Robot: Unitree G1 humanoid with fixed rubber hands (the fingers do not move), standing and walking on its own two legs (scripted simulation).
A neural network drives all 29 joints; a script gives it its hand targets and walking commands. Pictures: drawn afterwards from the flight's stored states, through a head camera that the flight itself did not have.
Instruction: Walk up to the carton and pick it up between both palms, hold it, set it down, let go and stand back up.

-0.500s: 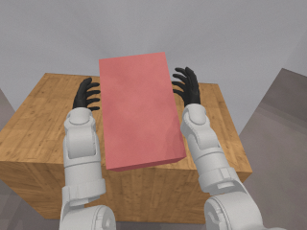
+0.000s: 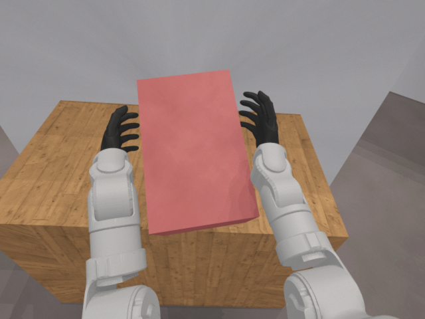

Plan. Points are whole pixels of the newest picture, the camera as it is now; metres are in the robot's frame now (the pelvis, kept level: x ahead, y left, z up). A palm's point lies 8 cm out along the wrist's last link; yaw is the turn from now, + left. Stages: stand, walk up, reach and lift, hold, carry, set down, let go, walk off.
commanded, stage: hold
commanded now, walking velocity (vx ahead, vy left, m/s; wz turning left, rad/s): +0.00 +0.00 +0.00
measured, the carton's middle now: (194, 156) +0.40 +0.00 +0.09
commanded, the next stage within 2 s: set down in 0.30 s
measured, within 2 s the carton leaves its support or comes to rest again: neither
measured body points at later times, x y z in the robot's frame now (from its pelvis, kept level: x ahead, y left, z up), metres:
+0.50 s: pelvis +0.00 +0.00 +0.00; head -0.04 +0.02 +0.45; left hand +0.36 +0.15 +0.16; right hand +0.37 -0.12 +0.18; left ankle +0.02 +0.12 -0.75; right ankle +0.03 -0.10 -0.75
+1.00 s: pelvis +0.04 -0.01 +0.00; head +0.04 +0.01 +0.45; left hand +0.39 +0.14 +0.09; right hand +0.42 -0.12 +0.14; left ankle +0.02 +0.12 -0.75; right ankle +0.03 -0.10 -0.75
